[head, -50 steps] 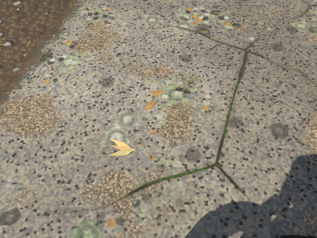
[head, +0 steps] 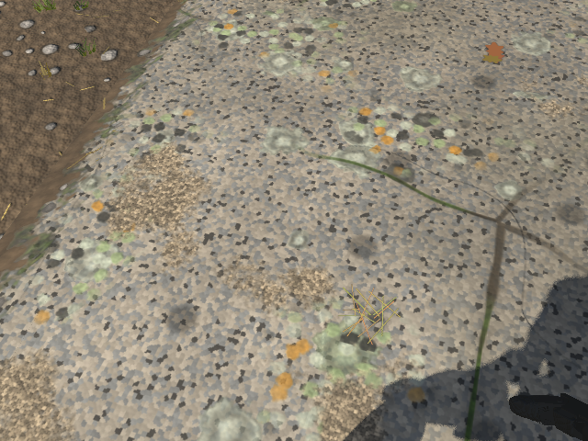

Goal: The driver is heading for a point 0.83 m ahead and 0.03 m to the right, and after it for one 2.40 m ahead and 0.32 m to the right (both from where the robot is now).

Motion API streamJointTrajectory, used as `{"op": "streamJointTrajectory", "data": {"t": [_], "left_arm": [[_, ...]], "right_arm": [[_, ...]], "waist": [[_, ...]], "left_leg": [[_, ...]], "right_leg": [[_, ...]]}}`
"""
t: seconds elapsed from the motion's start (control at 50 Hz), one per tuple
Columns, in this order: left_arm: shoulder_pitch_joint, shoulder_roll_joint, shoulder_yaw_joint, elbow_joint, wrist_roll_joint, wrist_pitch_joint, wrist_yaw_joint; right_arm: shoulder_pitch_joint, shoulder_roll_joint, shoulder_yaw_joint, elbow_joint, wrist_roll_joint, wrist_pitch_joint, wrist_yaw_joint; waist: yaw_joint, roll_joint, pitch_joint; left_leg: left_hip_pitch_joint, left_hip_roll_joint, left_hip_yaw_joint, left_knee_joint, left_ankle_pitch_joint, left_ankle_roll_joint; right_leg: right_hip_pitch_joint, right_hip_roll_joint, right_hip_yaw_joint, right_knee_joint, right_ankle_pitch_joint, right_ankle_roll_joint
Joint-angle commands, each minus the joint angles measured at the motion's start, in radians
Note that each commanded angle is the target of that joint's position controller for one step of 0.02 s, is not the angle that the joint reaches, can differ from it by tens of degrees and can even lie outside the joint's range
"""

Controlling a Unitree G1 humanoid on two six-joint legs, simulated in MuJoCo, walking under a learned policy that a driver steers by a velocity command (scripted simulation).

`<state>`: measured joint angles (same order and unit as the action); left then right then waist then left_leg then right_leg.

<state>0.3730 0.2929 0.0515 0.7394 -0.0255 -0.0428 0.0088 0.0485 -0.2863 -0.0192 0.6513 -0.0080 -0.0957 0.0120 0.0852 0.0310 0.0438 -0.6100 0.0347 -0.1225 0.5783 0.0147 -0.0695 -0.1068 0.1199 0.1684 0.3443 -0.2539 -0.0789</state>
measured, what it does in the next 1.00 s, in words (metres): walks ahead: left foot, then right foot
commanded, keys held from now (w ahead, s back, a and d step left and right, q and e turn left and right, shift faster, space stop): w+e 0.38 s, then w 0.12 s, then w+q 0.50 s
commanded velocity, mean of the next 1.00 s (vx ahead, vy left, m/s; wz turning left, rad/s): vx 0.50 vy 0.00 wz -0.16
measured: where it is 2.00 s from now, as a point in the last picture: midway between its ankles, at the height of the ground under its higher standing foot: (369, 280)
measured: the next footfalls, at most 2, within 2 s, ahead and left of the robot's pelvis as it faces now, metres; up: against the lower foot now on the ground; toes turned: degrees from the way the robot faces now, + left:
left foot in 0.10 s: +0.24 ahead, +0.14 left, +0.00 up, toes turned -9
right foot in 0.62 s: +0.45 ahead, -0.19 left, +0.00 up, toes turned -19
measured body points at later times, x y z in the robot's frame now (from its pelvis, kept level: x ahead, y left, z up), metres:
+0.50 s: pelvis +0.26 +0.02 +0.00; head +0.29 +0.01 +0.44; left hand +0.54 +0.19 -0.09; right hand +0.19 -0.27 -0.12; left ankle +0.20 +0.14 -0.74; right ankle +0.38 -0.18 -0.69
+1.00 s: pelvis +0.51 -0.10 +0.00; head +0.53 -0.10 +0.45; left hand +0.60 +0.18 -0.12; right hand +0.63 -0.38 -0.11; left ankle +0.70 +0.03 -0.69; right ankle +0.42 -0.18 -0.74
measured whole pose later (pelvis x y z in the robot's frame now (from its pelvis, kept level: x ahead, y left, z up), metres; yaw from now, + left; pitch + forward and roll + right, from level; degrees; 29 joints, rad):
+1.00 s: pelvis +0.51 -0.10 +0.00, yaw -7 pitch +0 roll -3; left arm 0.32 0.27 0.07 0.81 0.01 -0.09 0.00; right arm 0.15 -0.29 -0.06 0.78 0.02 -0.03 0.03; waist 0.06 0.04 0.03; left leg -0.67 0.11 -0.04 0.78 0.01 -0.01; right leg 0.03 0.03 -0.22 0.22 -0.25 -0.02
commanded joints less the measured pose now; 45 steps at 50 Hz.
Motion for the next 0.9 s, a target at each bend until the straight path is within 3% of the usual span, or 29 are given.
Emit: {"op": "streamJointTrajectory", "data": {"t": [0.02,0.06,0.08,0.1,0.12,0.14,0.16,0.18,0.2,0.22,0.26,0.34,0.44,0.5,0.54,0.58,0.6,0.62,0.64,0.66,0.68,0.7,0.72,0.74,0.8,0.86,0.9], "left_arm": [[0.022,0.164,0.048,-0.044,-0.008,-0.001,0.012],[0.005,0.166,0.052,-0.045,-0.004,0.006,0.014],[-0.011,0.154,0.05,-0.049,-0.002,0.01,0.013],[-0.019,0.119,0.037,-0.059,0.004,0.009,0.008],[-0.003,0.057,0.015,-0.078,0.025,0.006,0.005],[0.133,0.019,0.001,-0.103,-0.009,-0.002,0.005],[0.118,0.123,0.019,-0.074,-0.018,0.0,0.009],[0.014,0.166,0.034,-0.084,-0.011,0.005,0.009],[-0.032,0.156,0.035,-0.092,-0.002,0.009,0.01],[-0.064,0.143,0.037,-0.104,0.007,0.009,0.006],[-0.058,0.106,0.035,-0.109,-0.004,0.016,-0.004],[-0.124,0.064,0.024,-0.146,0.004,0.024,-0.011],[-0.248,0.027,0.003,-0.174,0.007,0.002,-0.034],[-0.344,0.022,-0.005,-0.207,0.005,-0.008,-0.05],[-0.389,0.032,-0.003,-0.232,0.008,-0.013,-0.057],[-0.346,0.068,0.012,-0.229,0.014,-0.019,-0.058],[-0.234,0.103,0.032,-0.198,0.017,-0.021,-0.053],[-0.079,0.158,0.06,-0.15,0.021,-0.019,-0.041],[0.086,0.251,0.084,-0.123,0.042,-0.01,-0.021],[0.086,0.272,0.079,-0.128,0.042,-0.008,-0.018],[0.06,0.176,0.055,-0.131,0.039,-0.012,-0.02],[0.003,0.147,0.043,-0.119,0.03,-0.017,-0.021],[-0.058,0.116,0.036,-0.11,0.026,-0.023,-0.025],[-0.105,0.086,0.029,-0.108,0.029,-0.032,-0.029],[-0.161,0.061,0.032,-0.082,0.037,-0.065,-0.031],[-0.159,0.077,0.041,-0.046,0.046,-0.076,-0.019],[-0.149,0.091,0.046,-0.028,0.045,-0.073,-0.011]], "right_arm": [[-0.083,-0.1,-0.034,-0.084,0.012,-0.024,0.005],[-0.048,-0.125,-0.048,-0.076,0.016,-0.031,0.005],[0.016,-0.139,-0.059,-0.059,0.015,-0.035,0.001],[0.116,-0.166,-0.074,-0.043,0.005,-0.039,-0.006],[0.268,-0.22,-0.089,-0.032,-0.005,-0.036,-0.015],[0.32,-0.269,-0.103,0.004,-0.007,-0.019,-0.007],[0.286,-0.175,-0.084,-0.014,0.012,-0.014,-0.002],[0.25,-0.127,-0.072,-0.019,0.013,-0.01,-0.005],[0.207,-0.115,-0.065,-0.019,0.005,-0.007,-0.005],[0.185,-0.097,-0.061,-0.008,0.001,-0.006,-0.005],[0.171,-0.083,-0.057,0.008,-0.005,-0.012,-0.007],[0.185,-0.12,-0.073,0.05,0.004,-0.022,-0.008],[0.218,-0.153,-0.075,0.096,0.01,-0.01,-0.006],[0.279,-0.179,-0.079,0.136,0.027,0.002,-0.003],[0.317,-0.19,-0.079,0.168,0.043,0.017,-0.001],[0.315,-0.215,-0.081,0.184,0.05,0.031,-0.003],[0.298,-0.222,-0.079,0.188,0.052,0.037,-0.006],[0.298,-0.203,-0.068,0.188,0.047,0.035,-0.009],[0.312,-0.122,-0.038,0.15,0.02,0.023,-0.007],[0.409,-0.041,-0.011,0.15,0.019,0.007,0.0],[0.326,-0.16,-0.046,0.157,0.05,0.002,0.002],[0.26,-0.168,-0.053,0.128,0.063,0.001,0.003],[0.232,-0.147,-0.052,0.128,0.052,0.003,-0.003],[0.238,-0.138,-0.057,0.133,0.04,0.014,-0.006],[0.297,-0.074,-0.052,0.155,0.043,0.055,-0.01],[0.231,-0.063,-0.054,0.127,0.038,0.069,-0.014],[0.184,-0.053,-0.05,0.111,0.033,0.064,-0.003]], "waist": [[-0.019,-0.123,-0.043],[-0.048,-0.149,-0.043],[-0.085,-0.153,-0.064],[-0.136,-0.133,-0.143],[-0.188,-0.01,-0.291],[-0.12,0.319,-0.377],[-0.137,0.189,-0.281],[-0.159,0.095,-0.158],[-0.143,0.029,-0.091],[-0.13,0.029,-0.044],[-0.105,0.081,-0.031],[-0.106,0.05,-0.007],[-0.147,0.015,0.009],[-0.174,0.009,0.038],[-0.166,0.018,0.052],[-0.113,0.05,0.013],[-0.039,0.052,-0.057],[0.038,0.044,-0.159],[0.082,-0.09,-0.325],[0.02,-0.275,-0.477],[0.059,-0.16,-0.386],[0.031,-0.16,-0.225],[-0.004,-0.119,-0.155],[-0.039,-0.134,-0.104],[-0.099,-0.127,-0.06],[-0.1,-0.103,-0.003],[-0.089,-0.094,0.013]], "left_leg": [[0.166,-0.056,0.024,-0.081,0.027,0.016],[0.215,-0.049,0.019,-0.107,-0.051,0.048],[0.307,-0.047,0.034,-0.144,-0.057,0.073],[0.482,0.003,0.011,-0.154,-0.069,0.113],[0.741,0.178,-0.162,-0.134,-0.136,0.175],[0.981,0.371,-0.608,-0.227,-0.375,0.321],[0.909,0.369,-0.644,-0.27,-0.559,0.298],[0.791,0.325,-0.487,-0.283,-0.512,0.259],[0.679,0.284,-0.365,-0.303,-0.373,0.243],[0.605,0.25,-0.281,-0.325,-0.268,0.243],[0.525,0.205,-0.153,-0.372,-0.173,0.235],[0.517,0.218,-0.022,-0.425,-0.036,0.27],[0.536,0.186,0.133,-0.432,0.081,0.252],[0.586,0.209,0.158,-0.429,0.088,0.248],[0.644,0.238,0.131,-0.4,0.157,0.247],[0.683,0.245,0.121,-0.304,0.389,0.231],[0.656,0.218,0.147,-0.176,0.522,0.209],[0.543,0.17,0.174,0.008,0.497,0.175],[0.24,0.089,0.204,0.352,0.129,0.121],[0.004,-0.054,0.088,0.619,-0.61,0.084],[-0.077,-0.012,-0.01,0.704,-0.595,0.087],[-0.127,0.03,0.021,0.688,-0.511,0.091],[-0.105,0.066,0.038,0.641,-0.429,0.086],[-0.063,0.09,0.038,0.606,-0.366,0.079],[0.029,0.11,0.032,0.585,-0.272,0.057],[-0.048,0.111,0.007,0.486,-0.161,0.041],[-0.057,0.104,0.018,0.361,-0.054,0.044]], "right_leg": [[-0.06,-0.23,0.219,-0.033,0.199,-0.108],[-0.021,-0.25,0.268,0.023,0.215,-0.092],[-0.031,-0.232,0.265,0.076,0.246,-0.075],[-0.07,-0.184,0.225,0.213,0.267,-0.046],[-0.198,-0.112,0.134,0.492,0.07,-0.01],[-0.531,-0.006,0.022,0.769,-0.354,0.041],[-0.636,-0.095,0.038,0.889,-0.313,0.056],[-0.657,-0.123,0.013,0.915,-0.218,0.065],[-0.627,-0.155,-0.015,0.902,-0.148,0.076],[-0.617,-0.181,-0.02,0.865,-0.102,0.081],[-0.559,-0.215,-0.044,0.83,-0.058,0.085],[-0.618,-0.239,-0.061,0.724,0.028,0.105],[-0.558,-0.217,-0.109,0.439,0.246,0.088],[-0.53,-0.192,-0.15,0.314,0.251,0.065],[-0.52,-0.179,-0.168,0.254,0.175,0.041],[-0.409,-0.14,-0.196,0.196,0.096,0.01],[-0.232,-0.111,-0.218,0.145,0.135,-0.014],[0.031,-0.12,-0.205,0.143,0.199,-0.041],[0.4,-0.361,0.072,0.184,0.22,-0.123],[0.55,-0.559,0.475,0.066,0.105,-0.236],[0.458,-0.526,0.422,0.021,0.049,-0.197],[0.324,-0.487,0.254,-0.008,0.089,-0.161],[0.206,-0.439,0.159,-0.044,0.123,-0.138],[0.108,-0.407,0.082,-0.086,0.16,-0.126],[-0.035,-0.385,-0.051,-0.19,0.222,-0.13],[-0.039,-0.379,-0.158,-0.225,0.284,-0.121],[-0.019,-0.363,-0.225,-0.232,0.298,-0.107]]}}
